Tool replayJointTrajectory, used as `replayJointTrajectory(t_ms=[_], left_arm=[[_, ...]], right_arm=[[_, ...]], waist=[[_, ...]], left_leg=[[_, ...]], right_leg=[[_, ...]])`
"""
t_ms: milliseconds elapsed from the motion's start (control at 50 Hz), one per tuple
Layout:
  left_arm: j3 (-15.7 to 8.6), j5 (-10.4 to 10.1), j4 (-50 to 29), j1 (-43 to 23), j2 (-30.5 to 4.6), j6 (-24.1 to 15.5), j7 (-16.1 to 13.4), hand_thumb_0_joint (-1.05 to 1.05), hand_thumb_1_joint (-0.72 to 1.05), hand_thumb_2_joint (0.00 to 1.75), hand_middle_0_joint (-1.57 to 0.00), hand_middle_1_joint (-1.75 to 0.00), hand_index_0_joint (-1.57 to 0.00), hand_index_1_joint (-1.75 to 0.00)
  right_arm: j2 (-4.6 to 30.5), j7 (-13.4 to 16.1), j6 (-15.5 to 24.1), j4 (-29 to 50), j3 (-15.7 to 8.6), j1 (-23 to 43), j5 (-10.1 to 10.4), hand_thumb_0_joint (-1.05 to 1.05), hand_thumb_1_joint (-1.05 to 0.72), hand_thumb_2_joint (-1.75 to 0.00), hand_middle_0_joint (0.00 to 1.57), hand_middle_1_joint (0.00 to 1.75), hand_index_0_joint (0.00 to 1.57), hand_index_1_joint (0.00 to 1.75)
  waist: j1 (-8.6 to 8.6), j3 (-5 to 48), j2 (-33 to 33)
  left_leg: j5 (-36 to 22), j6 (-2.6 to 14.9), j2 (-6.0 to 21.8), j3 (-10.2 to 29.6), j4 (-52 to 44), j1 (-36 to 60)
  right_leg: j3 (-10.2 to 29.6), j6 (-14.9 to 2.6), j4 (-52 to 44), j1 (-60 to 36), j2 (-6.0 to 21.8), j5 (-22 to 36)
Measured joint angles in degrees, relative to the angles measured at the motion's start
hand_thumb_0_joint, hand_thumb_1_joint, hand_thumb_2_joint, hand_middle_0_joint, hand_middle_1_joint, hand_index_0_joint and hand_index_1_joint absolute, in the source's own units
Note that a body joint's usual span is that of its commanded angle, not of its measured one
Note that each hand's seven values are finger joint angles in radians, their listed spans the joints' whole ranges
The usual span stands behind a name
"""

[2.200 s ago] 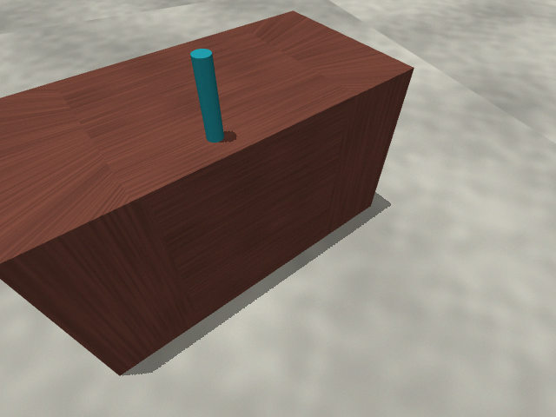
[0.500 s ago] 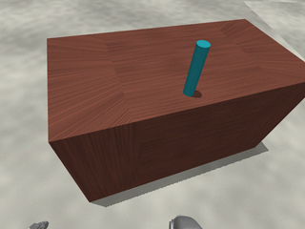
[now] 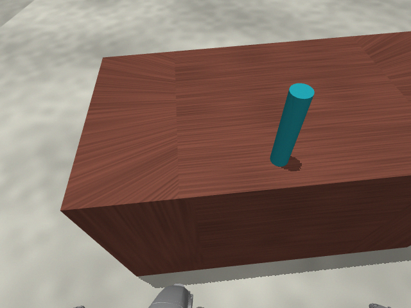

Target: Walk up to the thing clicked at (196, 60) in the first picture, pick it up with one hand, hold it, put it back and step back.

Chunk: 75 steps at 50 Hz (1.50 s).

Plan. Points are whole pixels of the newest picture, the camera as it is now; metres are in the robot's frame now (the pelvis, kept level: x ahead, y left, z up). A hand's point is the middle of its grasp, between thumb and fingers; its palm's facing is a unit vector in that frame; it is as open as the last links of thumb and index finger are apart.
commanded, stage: walk up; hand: right
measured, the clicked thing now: (288, 130) +0.47 -0.15 +0.05
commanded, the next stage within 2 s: none
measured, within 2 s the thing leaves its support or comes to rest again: neither
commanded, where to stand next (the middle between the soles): +0.06 +0.02 m, yaw +6 degrees
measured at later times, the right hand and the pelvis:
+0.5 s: hand out of the picture +0.14 -0.22 -0.15, palm faces -0.18 +0.91 -0.38, open 7.4 cm; pelvis -0.02 +0.02 -0.02, yaw +7 degrees
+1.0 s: hand out of the picture +0.11 -0.21 -0.14, palm faces -0.18 +0.93 -0.33, open 7.4 cm; pelvis -0.01 +0.02 +0.01, yaw +8 degrees
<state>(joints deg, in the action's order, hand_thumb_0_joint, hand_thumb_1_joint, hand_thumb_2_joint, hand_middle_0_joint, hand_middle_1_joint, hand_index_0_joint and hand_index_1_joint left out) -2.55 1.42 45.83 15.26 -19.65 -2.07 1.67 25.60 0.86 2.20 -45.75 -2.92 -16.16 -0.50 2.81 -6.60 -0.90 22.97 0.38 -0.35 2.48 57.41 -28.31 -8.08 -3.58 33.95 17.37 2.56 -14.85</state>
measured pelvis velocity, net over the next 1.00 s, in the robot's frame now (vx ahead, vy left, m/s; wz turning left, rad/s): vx -0.01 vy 0.02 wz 0.15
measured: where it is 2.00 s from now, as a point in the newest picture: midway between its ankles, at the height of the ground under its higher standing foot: outside the picture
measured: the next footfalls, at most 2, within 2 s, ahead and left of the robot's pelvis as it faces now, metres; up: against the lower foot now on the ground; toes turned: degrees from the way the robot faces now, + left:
left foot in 0.22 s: +0.05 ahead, +0.13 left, +0.00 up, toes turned +7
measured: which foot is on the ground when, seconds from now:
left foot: up 0.00-0.20, down 0.22-1.00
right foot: down 0.00-1.00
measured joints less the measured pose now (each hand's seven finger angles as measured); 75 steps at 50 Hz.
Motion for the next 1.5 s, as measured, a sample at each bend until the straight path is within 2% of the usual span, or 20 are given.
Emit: replayJointTrajectory(t_ms=[160,220,260,280,320,360,400,440,460,500,560,580,620,700,780,960,1280,1500], left_arm=[[0.1,-0.4,0.6,-0.2,-2.3,1.2,-1.2,0.00,0.90,0.89,-0.21,-0.30,-0.20,-0.30],[0.2,-0.5,0.6,-0.8,-3.4,1.6,-1.4,0.00,0.90,0.89,-0.21,-0.30,-0.20,-0.30],[0.0,-0.6,1.3,-1.9,-4.1,2.0,-1.6,0.00,0.90,0.89,-0.21,-0.30,-0.20,-0.30],[0.0,-1.0,1.6,-2.2,-4.0,2.2,-1.7,0.00,0.90,0.89,-0.21,-0.30,-0.20,-0.30],[0.0,-1.3,2.7,-2.3,-3.6,2.6,-1.8,0.00,0.90,0.89,-0.21,-0.30,-0.20,-0.30],[-0.1,-1.5,3.7,-2.6,-3.6,2.8,-1.6,0.00,0.90,0.89,-0.21,-0.30,-0.20,-0.30],[-0.3,-1.7,4.3,-2.7,-3.6,2.7,-1.7,0.00,0.90,0.89,-0.21,-0.30,-0.20,-0.30],[-0.3,-1.5,4.9,-2.5,-3.6,2.1,-1.9,0.00,0.90,0.89,-0.21,-0.30,-0.20,-0.30],[-0.3,-1.3,5.6,-2.7,-3.3,1.8,-2.0,0.00,0.90,0.89,-0.21,-0.30,-0.20,-0.30],[0.0,-0.6,6.7,-2.7,-2.4,1.1,-2.3,0.00,0.91,0.89,-0.21,-0.30,-0.20,-0.30],[0.7,0.3,7.6,-1.4,-2.8,0.4,-2.0,0.00,0.90,0.89,-0.21,-0.30,-0.20,-0.30],[0.8,0.4,8.1,-1.3,-2.9,0.5,-1.9,0.00,0.90,0.89,-0.21,-0.30,-0.20,-0.30],[1.1,0.2,9.2,-1.3,-2.6,0.6,-1.9,0.00,0.90,0.89,-0.21,-0.30,-0.20,-0.30],[1.4,-0.1,10.7,-1.2,-2.4,0.3,-1.5,0.00,0.90,0.89,-0.21,-0.30,-0.20,-0.30],[1.6,-0.4,11.8,-1.3,-2.8,0.1,-1.3,0.00,0.90,0.89,-0.21,-0.30,-0.20,-0.30],[2.4,-0.7,14.5,-3.1,-2.3,-0.3,-1.8,0.00,0.90,0.89,-0.21,-0.30,-0.20,-0.30],[2.8,-0.7,16.8,-9.2,-1.6,-0.1,-2.5,0.00,0.90,0.89,-0.21,-0.30,-0.20,-0.30],[2.7,-0.4,18.5,-9.5,-1.5,0.3,-2.3,0.00,0.90,0.89,-0.21,-0.30,-0.20,-0.30]], right_arm=[[-2.4,-1.0,-2.6,0.6,0.3,3.0,-0.6,0.01,-0.90,-0.89,0.20,0.30,0.20,0.30],[-2.7,-1.4,-2.7,0.7,0.3,3.3,-0.7,0.01,-0.90,-0.89,0.20,0.30,0.20,0.30],[-3.5,-1.3,-2.3,0.1,0.4,4.0,-1.0,0.01,-0.90,-0.89,0.20,0.30,0.20,0.30],[-3.5,-1.3,-2.2,0.0,0.7,4.1,-1.1,0.01,-0.90,-0.89,0.20,0.30,0.20,0.30],[-3.4,-1.4,-1.9,-0.5,1.1,4.4,-0.9,0.01,-0.90,-0.89,0.20,0.30,0.20,0.30],[-3.7,-1.1,-1.8,-0.9,1.4,4.6,-0.8,0.01,-0.90,-0.89,0.20,0.30,0.20,0.30],[-3.9,-0.9,-1.7,-1.3,1.9,5.0,-0.6,0.01,-0.90,-0.89,0.20,0.30,0.20,0.30],[-3.8,-0.9,-1.9,-1.8,2.1,5.8,-0.5,0.01,-0.90,-0.89,0.20,0.30,0.20,0.30],[-3.7,-1.0,-2.1,-2.2,2.1,6.5,-0.4,0.01,-0.90,-0.89,0.20,0.30,0.20,0.30],[-3.5,-1.2,-2.7,-3.0,2.0,7.4,-0.2,0.01,-0.90,-0.89,0.20,0.30,0.20,0.30],[-4.3,-1.7,-2.9,-4.2,2.1,7.6,-0.4,0.01,-0.90,-0.89,0.20,0.30,0.20,0.30],[-4.3,-1.9,-2.7,-4.6,2.0,7.5,-0.5,0.01,-0.90,-0.89,0.20,0.30,0.20,0.30],[-3.9,-2.4,-2.3,-5.5,1.7,7.0,-0.6,0.01,-0.90,-0.89,0.20,0.30,0.20,0.30],[-3.9,-3.0,-2.6,-7.8,1.6,6.5,-1.0,0.01,-0.90,-0.89,0.20,0.30,0.20,0.30],[-4.7,-3.3,-2.7,-9.8,2.1,5.7,-1.1,0.01,-0.90,-0.89,0.20,0.30,0.20,0.30],[-5.6,-3.0,-2.4,-12.8,2.4,6.7,-0.5,0.01,-0.90,-0.89,0.20,0.30,0.20,0.30],[-5.4,-2.3,-2.3,-15.6,1.6,12.0,-0.1,0.01,-0.90,-0.89,0.20,0.30,0.20,0.30],[-5.6,-2.4,-2.6,-17.9,1.5,11.8,-0.3,0.01,-0.90,-0.89,0.20,0.30,0.20,0.30]], waist=[[0.09,-2.0,1.2],[-0.36,-1.4,1.7],[-0.16,-1.9,3.9],[0.12,-1.7,3.8],[-0.43,-0.8,2.4],[-1.06,0.2,1.9],[-1.17,1.1,1.7],[-1.03,1.8,1.2],[-0.89,1.7,0.5],[-1.00,1.5,-1.8],[-0.63,2.7,-0.7],[-0.76,2.9,-0.3],[-1.11,3.2,-0.6],[-1.13,4.0,-1.0],[-1.40,4.6,0.1],[-1.92,4.5,0.8],[-2.16,4.7,0.8],[-2.34,4.4,1.0]], left_leg=[[-1.0,0.62,0.2,-3.0,-8.4,2.8],[-2.8,1.47,0.2,-3.3,-14.7,6.9],[-3.4,1.39,-1.8,-4.1,-15.1,7.4],[-3.1,1.57,-1.8,-4.3,-14.5,7.2],[-2.8,2.17,-1.1,-3.4,-13.6,6.8],[-3.3,2.32,-1.2,-2.6,-14.0,6.8],[-3.9,2.20,-1.3,-2.3,-14.4,6.4],[-4.1,2.00,-1.2,-2.3,-14.1,5.8],[-4.1,1.82,-0.7,-2.1,-13.7,5.7],[-4.5,1.39,0.5,-0.8,-13.8,6.1],[-0.8,1.38,-0.7,-1.5,-15.0,6.7],[-1.4,1.47,-1.0,-2.1,-16.0,7.2],[-6.9,1.93,-1.2,-2.4,-18.7,8.1],[-8.0,2.33,-0.9,-2.4,-20.8,8.8],[-10.2,1.98,-1.2,-2.1,-24.4,10.1],[-11.0,1.66,-1.1,-1.9,-28.7,12.9],[-12.0,1.53,-1.3,-2.4,-33.3,17.2],[-13.2,1.61,-1.6,-2.9,-36.0,18.7]], right_leg=[[-3.5,0.05,5.1,1.7,1.4,-3.3],[-4.6,0.74,9.3,4.0,2.9,-5.4],[-3.5,1.51,12.2,5.0,5.2,-6.5],[-2.3,2.05,12.9,5.3,4.6,-9.1],[0.3,2.70,15.1,5.4,2.0,-15.7],[2.8,2.72,16.6,4.9,0.7,-17.8],[4.4,2.42,15.8,3.6,0.4,-15.8],[5.1,2.26,10.4,0.8,0.3,-12.5],[5.0,3.11,7.7,-0.4,-0.2,-8.3],[3.9,4.26,5.0,-2.1,-1.5,-5.6],[4.4,3.98,4.6,-2.0,-0.2,-5.5],[4.5,4.03,4.6,-2.1,0.4,-5.6],[4.3,4.50,4.0,-2.6,0.9,-5.3],[4.7,4.46,1.2,-3.5,0.3,-4.5],[5.0,4.19,-2.4,-4.9,0.0,-2.3],[4.8,5.34,-7.8,-8.1,-0.2,-0.5],[5.3,5.50,-12.0,-11.9,0.1,0.5],[5.7,5.68,-14.0,-13.0,0.3,1.4]])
